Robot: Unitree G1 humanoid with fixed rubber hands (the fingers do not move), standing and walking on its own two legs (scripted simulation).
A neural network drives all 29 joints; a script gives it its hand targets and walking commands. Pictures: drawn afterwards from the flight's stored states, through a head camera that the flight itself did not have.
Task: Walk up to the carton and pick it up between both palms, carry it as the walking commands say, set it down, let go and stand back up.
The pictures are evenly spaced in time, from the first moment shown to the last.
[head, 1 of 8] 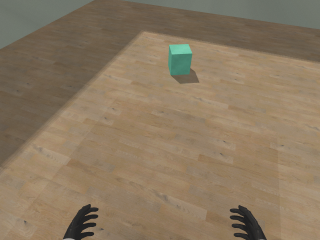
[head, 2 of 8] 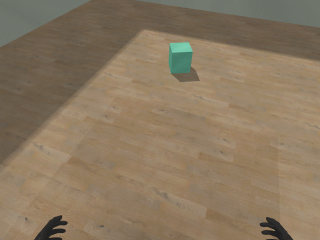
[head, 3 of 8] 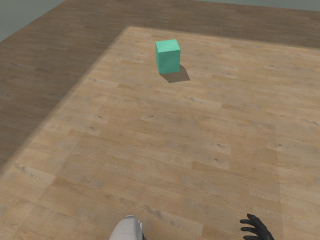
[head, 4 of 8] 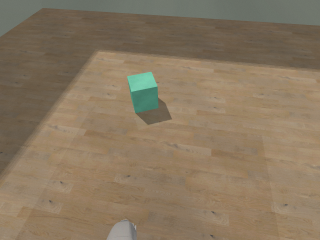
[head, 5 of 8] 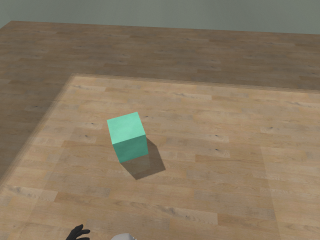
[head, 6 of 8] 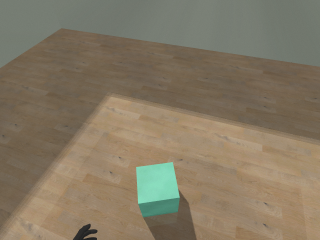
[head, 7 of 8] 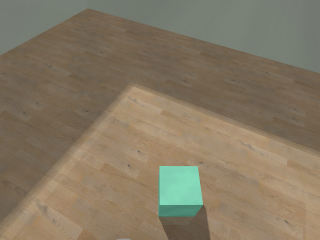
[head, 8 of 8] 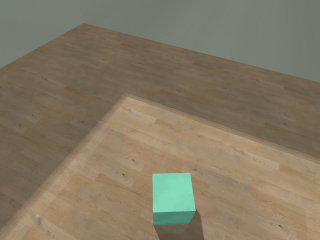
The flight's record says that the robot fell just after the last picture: no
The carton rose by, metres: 0.00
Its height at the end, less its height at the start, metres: +0.00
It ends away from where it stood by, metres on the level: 0.00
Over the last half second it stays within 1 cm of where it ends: yes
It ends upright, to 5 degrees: yes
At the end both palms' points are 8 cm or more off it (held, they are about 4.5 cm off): yes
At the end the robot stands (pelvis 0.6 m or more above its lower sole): yes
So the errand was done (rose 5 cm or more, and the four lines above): no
